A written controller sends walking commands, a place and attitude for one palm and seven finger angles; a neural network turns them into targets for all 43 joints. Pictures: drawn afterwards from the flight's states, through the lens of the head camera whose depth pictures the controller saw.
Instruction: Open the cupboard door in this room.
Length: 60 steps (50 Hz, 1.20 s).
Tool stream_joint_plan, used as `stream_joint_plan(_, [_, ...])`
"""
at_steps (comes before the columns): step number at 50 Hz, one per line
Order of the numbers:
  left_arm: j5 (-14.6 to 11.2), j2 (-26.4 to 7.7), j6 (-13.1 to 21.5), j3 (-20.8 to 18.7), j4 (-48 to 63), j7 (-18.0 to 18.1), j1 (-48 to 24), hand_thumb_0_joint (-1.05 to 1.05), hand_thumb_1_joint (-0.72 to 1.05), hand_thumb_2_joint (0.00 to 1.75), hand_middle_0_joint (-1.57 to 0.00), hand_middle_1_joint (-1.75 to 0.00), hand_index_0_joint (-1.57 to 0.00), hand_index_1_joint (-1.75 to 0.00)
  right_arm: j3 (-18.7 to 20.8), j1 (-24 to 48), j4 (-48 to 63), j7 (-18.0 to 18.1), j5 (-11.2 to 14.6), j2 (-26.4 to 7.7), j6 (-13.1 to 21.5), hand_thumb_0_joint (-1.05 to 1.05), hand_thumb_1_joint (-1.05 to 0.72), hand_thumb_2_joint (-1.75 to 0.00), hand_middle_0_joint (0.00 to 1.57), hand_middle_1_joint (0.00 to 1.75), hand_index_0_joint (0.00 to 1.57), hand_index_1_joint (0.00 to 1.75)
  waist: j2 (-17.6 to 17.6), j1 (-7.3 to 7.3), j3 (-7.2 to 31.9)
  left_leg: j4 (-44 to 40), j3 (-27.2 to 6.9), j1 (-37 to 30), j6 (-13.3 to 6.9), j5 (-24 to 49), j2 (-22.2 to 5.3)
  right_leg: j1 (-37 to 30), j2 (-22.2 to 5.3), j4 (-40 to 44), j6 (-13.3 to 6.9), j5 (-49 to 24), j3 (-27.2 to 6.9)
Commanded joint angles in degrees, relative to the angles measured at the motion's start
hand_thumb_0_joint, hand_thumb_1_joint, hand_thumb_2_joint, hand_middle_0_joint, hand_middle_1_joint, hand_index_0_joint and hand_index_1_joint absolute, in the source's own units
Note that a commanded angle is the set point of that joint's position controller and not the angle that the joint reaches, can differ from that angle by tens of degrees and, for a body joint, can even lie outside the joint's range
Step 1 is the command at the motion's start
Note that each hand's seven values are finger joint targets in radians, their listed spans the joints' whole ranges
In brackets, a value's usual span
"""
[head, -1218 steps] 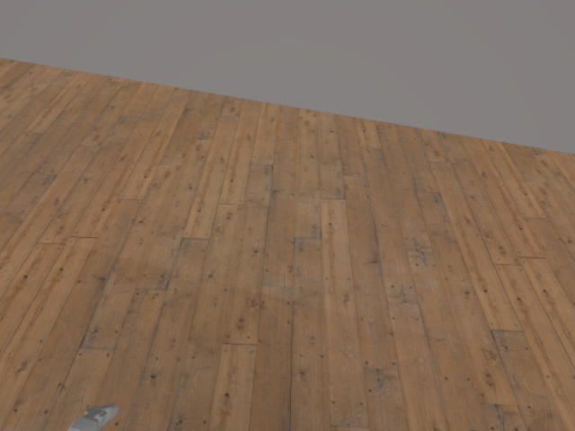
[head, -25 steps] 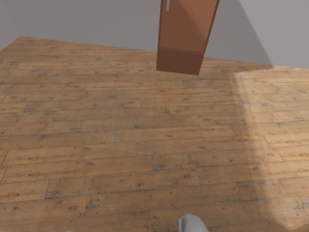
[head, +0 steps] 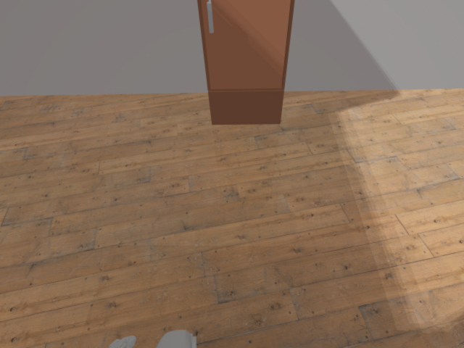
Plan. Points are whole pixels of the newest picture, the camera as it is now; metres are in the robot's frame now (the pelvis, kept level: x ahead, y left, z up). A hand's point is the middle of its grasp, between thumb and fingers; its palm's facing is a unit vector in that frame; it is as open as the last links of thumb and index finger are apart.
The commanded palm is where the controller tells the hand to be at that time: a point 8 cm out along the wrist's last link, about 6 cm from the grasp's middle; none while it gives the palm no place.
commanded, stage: turn or walk to find it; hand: left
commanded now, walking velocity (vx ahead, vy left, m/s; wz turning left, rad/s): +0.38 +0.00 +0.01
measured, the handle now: (210, 16) +1.55 +0.14 -0.05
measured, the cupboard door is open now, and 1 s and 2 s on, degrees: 0 0 0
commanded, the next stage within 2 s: stand and wait in 0.48 s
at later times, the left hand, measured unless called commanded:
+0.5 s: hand out of the picture +0.11 +0.20 -0.18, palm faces +0.10 -0.99 -0.13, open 7.4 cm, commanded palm none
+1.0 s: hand (178, 227) +0.43 +0.16 -0.16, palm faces +0.02 -0.98 -0.20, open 7.2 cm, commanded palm none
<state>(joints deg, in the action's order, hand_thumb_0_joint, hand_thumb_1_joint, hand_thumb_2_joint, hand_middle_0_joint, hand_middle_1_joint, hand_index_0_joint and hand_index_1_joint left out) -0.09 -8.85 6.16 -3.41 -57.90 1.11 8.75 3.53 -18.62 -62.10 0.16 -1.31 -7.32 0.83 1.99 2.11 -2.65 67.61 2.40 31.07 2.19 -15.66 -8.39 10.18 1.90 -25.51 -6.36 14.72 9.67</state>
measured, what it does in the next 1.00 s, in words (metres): walks ahead: left foot, then right foot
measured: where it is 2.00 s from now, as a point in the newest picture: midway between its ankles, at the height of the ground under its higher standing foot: (237, 321)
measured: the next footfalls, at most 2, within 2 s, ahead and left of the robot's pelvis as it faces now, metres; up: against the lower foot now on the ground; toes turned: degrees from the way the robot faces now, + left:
left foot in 0.38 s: +0.30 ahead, +0.14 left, +0.00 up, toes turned +10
right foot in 0.84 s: +0.42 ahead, -0.10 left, +0.00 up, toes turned -7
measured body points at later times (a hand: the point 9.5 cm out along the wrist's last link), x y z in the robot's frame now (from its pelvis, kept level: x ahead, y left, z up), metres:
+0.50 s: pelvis +0.21 +0.05 -0.01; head +0.24 +0.06 +0.44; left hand +0.10 +0.25 -0.17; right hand +0.32 -0.17 -0.15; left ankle +0.26 +0.13 -0.74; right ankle +0.09 -0.06 -0.64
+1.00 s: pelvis +0.33 +0.00 +0.00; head +0.34 -0.03 +0.44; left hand +0.43 +0.21 -0.14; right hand +0.29 -0.20 -0.18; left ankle +0.29 +0.14 -0.72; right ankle +0.38 -0.10 -0.74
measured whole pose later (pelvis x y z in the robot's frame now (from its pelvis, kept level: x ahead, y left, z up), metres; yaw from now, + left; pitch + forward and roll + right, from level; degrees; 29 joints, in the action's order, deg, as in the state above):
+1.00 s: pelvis +0.33 +0.00 +0.00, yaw +1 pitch -2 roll +1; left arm 0.0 -6.6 3.0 -0.8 -60.5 1.7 6.3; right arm 1.7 -18.2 -65.1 1.2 -0.2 -6.8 -0.3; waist 2.3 2.5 -4.4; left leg 40.5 4.3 13.2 2.5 -28.8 -3.9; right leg 15.9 -2.9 -29.4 -2.7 11.3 8.4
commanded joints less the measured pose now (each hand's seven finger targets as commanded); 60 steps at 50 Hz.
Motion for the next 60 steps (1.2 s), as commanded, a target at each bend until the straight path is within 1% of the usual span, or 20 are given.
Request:
stream_joint_plan(1, [0.82,-4.02,-0.17,0.27,-1.69,-0.31,8.6,0.0,0.9,0.9,-0.2,-0.3,-0.2,-0.3,0.55,-3.31,2.69,-0.66,-0.48,-2.55,-0.36,0.0,-0.9,-0.9,0.2,0.3,0.2,0.3,-9.97,-0.8,-3.57,-3.07,-0.68,4.68,0.96,6.72,-1.25,2.55,-15.16,15.42,-1.01,-13.42,-10.49])
stream_joint_plan(13, [1.12,-7.32,-0.35,0.95,-6.87,0.46,20.66,0.0,0.9,0.9,-0.2,-0.3,-0.2,-0.3,-1.18,20.06,10.06,-2.18,-0.25,-4.89,1.37,0.0,-0.9,-0.9,0.2,0.3,0.2,0.3,-4.9,-6.19,-3.9,-27.03,4.6,7.72,-0.89,5.33,2.39,-18.47,-16.9,10.14,-1.88,-40.59,-10.29])
stream_joint_plan(16, [1.02,-8.54,-0.61,0.94,-7.61,0.54,20.43,0.0,0.9,0.9,-0.2,-0.3,-0.2,-0.3,-1.26,16.31,8.67,-1.46,-0.25,-5.96,1.96,0.0,-0.9,-0.9,0.2,0.3,0.2,0.3,-6.39,-3.82,0.73,-32.91,8.23,-3.41,-3.1,2.18,6.64,-19.84,-16.24,1.89,-1.05,-56.45,-8.14])
stream_joint_plan(17, [0.99,-9.08,-0.53,0.89,-7.9,0.52,19.28,0.0,0.9,0.9,-0.2,-0.3,-0.2,-0.3,-0.76,10.1,6.92,-0.93,-0.33,-7.29,2.26,0.0,-0.9,-0.9,0.2,0.3,0.2,0.3,-6.16,-0.69,3.88,-35.6,8.58,-11.18,-3.99,3.34,8.01,-18.41,-15.61,-5.1,-0.04,-59.46,-6.99])
stream_joint_plan(18, [0.64,-9.39,-0.39,0.86,-7.39,0.47,17.33,0.0,0.9,0.9,-0.2,-0.3,-0.2,-0.3,0.02,1.44,4.31,-0.46,-0.55,-9.34,2.53,0.0,-0.9,-0.9,0.2,0.3,0.2,0.3,-5.63,3.56,7.81,-39.04,7.22,-25.35,-5.41,10.24,6.89,-10.38,-14.34,-15.27,1.97,-54.9,-5.11])
stream_joint_plan(19, [0.0,-7.16,-0.33,1.07,-6.36,0.12,17.97,0.0,0.9,0.9,-0.2,-0.3,-0.2,-0.3,1.27,-7.35,2.26,0.09,-1.24,-14.74,2.96,0.0,-0.9,-0.9,0.2,0.3,0.2,0.3,3.02,6.56,14.91,-38.56,-5.55,-42.86,-9.69,20.82,-4.41,4.43,-8.91,-29.3,4.6,-32.51,-2.51])
stream_joint_plan(20, [-0.45,-3.96,-0.05,2.25,-4.97,-0.52,18.52,0.0,0.9,0.9,-0.2,-0.3,-0.2,-0.3,2.38,-12.72,0.46,0.43,-0.78,-18.8,2.89,0.0,-0.9,-0.9,0.2,0.3,0.2,0.3,12.6,6.61,18.56,-40.77,-23.71,-54.18,-17.25,34.6,-18.93,20.45,-2.03,-46.97,5.41,15.39,-3.41])
stream_joint_plan(21, [-0.04,-5.43,-0.47,1.49,-4.2,-0.01,15.07,0.0,0.9,0.9,-0.2,-0.3,-0.2,-0.3,2.05,-10.79,0.12,0.45,0.34,-17.44,2.34,0.0,-0.9,-0.9,0.2,0.3,0.2,0.3,5.71,5.51,15.13,-44.32,-22.07,-48.58,-18.68,31.34,-20.3,23.65,-4.19,-52.6,4.38,17.49,-8.89])
stream_joint_plan(24, [1.14,-3.14,-2.02,0.94,-4.33,-1.1,10.61,0.0,0.9,0.9,-0.2,-0.3,-0.2,-0.3,0.27,-0.56,2.68,0.73,0.14,-9.7,3.24,0.0,-0.9,-0.9,0.2,0.3,0.2,0.3,0.44,0.76,0.04,-52.68,-12.49,-26.27,-12.44,14.08,-13.7,23.38,-9.68,-49.87,5.71,7.12,-10.13])
stream_joint_plan(28, [1.57,0.91,-4.6,0.88,-4.77,-0.72,15.64,0.0,0.9,0.9,-0.2,-0.3,-0.2,-0.3,-0.43,0.54,2.57,0.85,0.38,-5.57,4.05,0.0,-0.9,-0.9,0.2,0.3,0.2,0.3,2.39,-3.85,-1.61,-54.64,-0.46,-14.54,-10.09,25.7,-7.88,16.63,-9.94,-42.89,7.82,1.18,-7.74])
stream_joint_plan(38, [1.12,-1.61,-5.03,1.65,-0.7,-0.2,4.44,0.0,0.9,0.9,-0.2,-0.3,-0.2,-0.3,-0.09,-2.69,0.28,1.38,0.01,-8.23,2.3,0.0,-0.9,-0.9,0.2,0.3,0.2,0.3,6.59,-2.22,-0.37,-45.79,0.6,-21.75,-9.1,37.5,-6.31,7.74,-6.41,-11.46,8.46,-3.75,-3.72])
stream_joint_plan(41, [1.18,-5.81,-3.66,1.27,-2.91,0.19,10.02,0.0,0.9,0.9,-0.2,-0.3,-0.2,-0.3,-0.44,-4.25,-0.6,1.31,0.42,-5.94,1.73,0.0,-0.9,-0.9,0.2,0.3,0.2,0.3,-0.66,-4.64,3.26,-36.85,2.23,-18.7,-3.59,21.12,-2.15,-5.67,-9.62,1.3,8.16,-22.68,-6.84])
stream_joint_plan(42, [1.2,-9.08,-2.99,1.04,-3.67,0.65,11.67,0.0,0.9,0.9,-0.2,-0.3,-0.2,-0.3,-1.02,-5.57,-0.26,1.14,0.79,-3.68,1.6,0.0,-0.9,-0.9,0.2,0.3,0.2,0.3,-8.37,-4.44,5.79,-32.05,3.75,-11.69,-1.28,5.15,1.57,-12.64,-18.22,0.08,5.06,-40.03,-16.13])
stream_joint_plan(43, [0.76,-11.0,-2.82,0.94,-4.29,0.59,12.38,0.0,0.9,0.9,-0.2,-0.3,-0.2,-0.3,-1.1,-6.35,-0.14,1.23,1.04,-2.73,0.93,0.0,-0.9,-0.9,0.2,0.3,0.2,0.3,-12.07,-3.79,5.51,-27.85,4.26,-10.25,0.12,-15.14,4.56,-12.22,-24.89,1.77,-0.39,-49.87,-18.19])
stream_joint_plan(44, [0.66,-10.96,-2.8,0.96,-4.07,0.59,11.08,0.0,0.9,0.9,-0.2,-0.3,-0.2,-0.3,-1.25,-5.85,-0.13,1.53,1.16,-2.56,-0.02,0.0,-0.9,-0.9,0.2,0.3,0.2,0.3,-13.63,-3.83,6.32,-24.09,2.16,-12.25,0.42,-20.32,3.82,-9.45,-25.51,3.67,-3.48,-49.26,-18.63])
stream_joint_plan(46, [0.63,-8.8,-2.92,1.06,-3.38,0.9,5.76,0.0,0.9,0.9,-0.2,-0.3,-0.2,-0.3,-1.27,-5.52,-1.12,1.54,1.13,-3.32,-0.77,0.0,-0.9,-0.9,0.2,0.3,0.2,0.3,-15.71,-2.71,5.53,-22.54,-0.55,-14.4,0.18,-17.59,2.71,-4.17,-22.32,6.04,-3.77,-39.48,-17.2])
stream_joint_plan(49, [0.58,-7.52,-3.8,1.2,-2.78,1.27,1.84,0.0,0.9,0.9,-0.2,-0.3,-0.2,-0.3,-1.74,-6.79,-2.81,1.41,1.08,-1.47,-1.05,0.0,-0.9,-0.9,0.2,0.3,0.2,0.3,-9.2,-1.01,4.82,-28.83,0.66,-17.57,0.32,-9.18,3.29,-0.74,-18.41,6.72,-1.88,-25.5,-12.21])
stream_joint_plan(53, [0.21,-5.77,-4.52,1.4,-3.09,1.03,0.83,0.0,0.9,0.9,-0.2,-0.3,-0.2,-0.3,-1.75,-7.93,-4.01,1.25,0.57,-1.18,-1.25,0.0,-0.9,-0.9,0.2,0.3,0.2,0.3,-7.98,-0.17,1.62,-39.74,2.29,-24.61,0.3,1.12,3.52,8.51,-14.4,9.2,1.57,-1.18,-10.39])
stream_joint_plan(56, [0.04,-3.47,-5.09,1.72,-3.1,0.76,2.58,0.0,0.9,0.9,-0.2,-0.3,-0.2,-0.3,-1.67,-5.52,-3.46,1.43,0.28,-3.57,-0.43,0.0,-0.9,-0.9,0.2,0.3,0.2,0.3,-0.94,-1.97,-1.49,-47.8,-2.52,-19.42,-1.42,1.34,-1.0,6.75,-9.6,7.66,5.21,2.08,-8.58])
stream_joint_plan(60, [0.52,-4.11,-5.48,1.76,-4.55,0.76,6.5,0.0,0.9,0.9,-0.2,-0.3,-0.2,-0.3,-1.93,-1.65,-2.12,1.28,0.52,-3.2,-0.41,0.0,-0.9,-0.9,0.2,0.3,0.2,0.3,2.64,-3.48,-4.98,-52.07,-2.09,-13.66,-1.47,-4.58,0.02,2.19,-9.08,8.09,6.19,0.88,-9.15])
